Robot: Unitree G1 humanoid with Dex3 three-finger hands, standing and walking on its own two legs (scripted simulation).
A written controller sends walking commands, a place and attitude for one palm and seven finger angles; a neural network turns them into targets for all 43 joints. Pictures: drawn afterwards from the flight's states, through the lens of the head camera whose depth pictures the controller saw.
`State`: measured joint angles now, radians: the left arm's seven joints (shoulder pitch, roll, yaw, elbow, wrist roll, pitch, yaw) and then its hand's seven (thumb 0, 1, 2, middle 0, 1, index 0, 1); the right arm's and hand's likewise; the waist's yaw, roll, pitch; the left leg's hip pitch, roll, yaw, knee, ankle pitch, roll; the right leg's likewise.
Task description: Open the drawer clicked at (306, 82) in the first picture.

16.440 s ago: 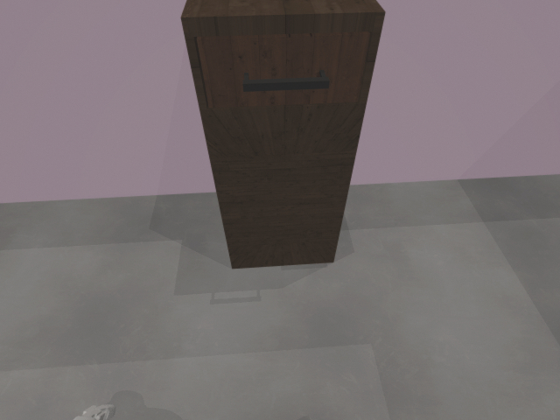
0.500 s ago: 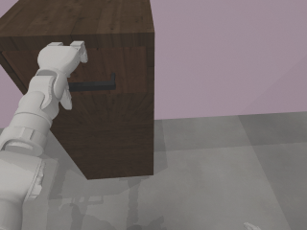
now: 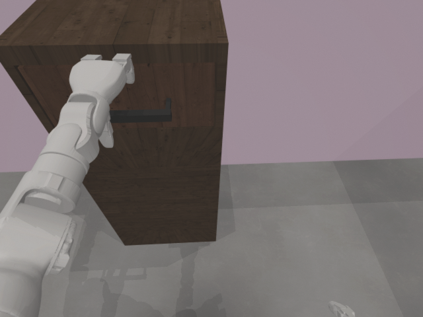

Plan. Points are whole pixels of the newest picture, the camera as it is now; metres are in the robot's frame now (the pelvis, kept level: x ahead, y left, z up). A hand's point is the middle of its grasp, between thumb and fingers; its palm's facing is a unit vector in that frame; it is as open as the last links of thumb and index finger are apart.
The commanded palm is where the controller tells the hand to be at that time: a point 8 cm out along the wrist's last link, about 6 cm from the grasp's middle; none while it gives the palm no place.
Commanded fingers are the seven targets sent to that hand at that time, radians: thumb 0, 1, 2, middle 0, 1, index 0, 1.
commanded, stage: lift the fingers back up to retry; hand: left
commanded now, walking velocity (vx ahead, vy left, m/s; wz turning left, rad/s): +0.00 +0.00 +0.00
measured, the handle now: (125, 110) +0.51 +0.21 +0.11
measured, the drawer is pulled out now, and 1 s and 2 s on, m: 0.00 0.00 0.00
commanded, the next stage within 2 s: re-aim the fingers above the handle in 0.82 s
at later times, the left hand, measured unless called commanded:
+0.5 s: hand (109, 100) +0.47 +0.21 +0.16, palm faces +0.04 +0.02 -1.00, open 13.7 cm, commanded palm +0.46 +0.24 +0.19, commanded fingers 0.00 -0.50 0.30 -0.30 -1.20 -0.30 -1.20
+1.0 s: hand (107, 100) +0.47 +0.22 +0.17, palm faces +0.05 +0.00 -1.00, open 13.6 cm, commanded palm +0.46 +0.24 +0.21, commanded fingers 0.00 -0.50 0.30 -0.30 -1.20 -0.30 -1.20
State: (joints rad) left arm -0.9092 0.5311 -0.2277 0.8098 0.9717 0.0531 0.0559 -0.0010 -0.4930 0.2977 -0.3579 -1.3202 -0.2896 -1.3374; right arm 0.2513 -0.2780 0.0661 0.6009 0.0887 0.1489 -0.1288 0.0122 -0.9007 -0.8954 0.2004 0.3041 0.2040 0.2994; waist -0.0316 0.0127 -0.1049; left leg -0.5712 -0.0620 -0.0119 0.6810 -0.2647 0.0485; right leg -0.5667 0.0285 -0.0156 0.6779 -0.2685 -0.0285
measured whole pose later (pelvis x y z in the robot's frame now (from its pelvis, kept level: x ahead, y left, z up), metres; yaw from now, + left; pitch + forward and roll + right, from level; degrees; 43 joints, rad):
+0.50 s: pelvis +0.00 -0.01 +0.00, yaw -1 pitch +8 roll +0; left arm -0.89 0.57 -0.16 0.88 0.96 0.01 0.03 0.00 -0.49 0.30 -0.37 -1.27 -0.30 -1.33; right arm 0.33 -0.28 0.04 0.62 0.08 0.13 -0.12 0.01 -0.90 -0.90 0.20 0.30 0.20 0.30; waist -0.06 0.05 -0.09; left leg -0.54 -0.04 0.00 0.67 -0.27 0.04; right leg -0.54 0.04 -0.01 0.66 -0.26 -0.04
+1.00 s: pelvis +0.04 -0.02 +0.01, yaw +0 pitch +6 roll +0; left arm -0.74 0.54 -0.12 0.70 0.94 -0.06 0.02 0.00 -0.49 0.30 -0.39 -1.27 -0.35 -1.24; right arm 0.23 -0.28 0.02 0.65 0.07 0.14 -0.10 0.01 -0.90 -0.90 0.20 0.30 0.20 0.30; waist 0.01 0.06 -0.08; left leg -0.41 -0.04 -0.01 0.56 -0.27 0.03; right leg -0.41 0.05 -0.02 0.57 -0.27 -0.05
